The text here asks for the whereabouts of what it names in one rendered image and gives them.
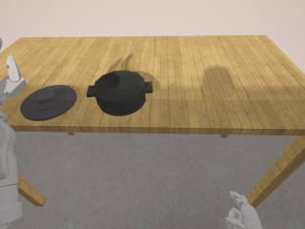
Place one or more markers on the table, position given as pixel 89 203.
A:
pixel 201 85

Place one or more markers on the knob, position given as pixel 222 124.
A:
pixel 46 96

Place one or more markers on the right robot hand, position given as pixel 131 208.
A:
pixel 246 218

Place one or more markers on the pot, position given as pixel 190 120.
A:
pixel 120 93

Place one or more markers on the left robot forearm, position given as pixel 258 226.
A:
pixel 10 207

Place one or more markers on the lid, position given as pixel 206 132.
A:
pixel 65 99

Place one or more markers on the left robot hand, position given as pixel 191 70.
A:
pixel 11 85

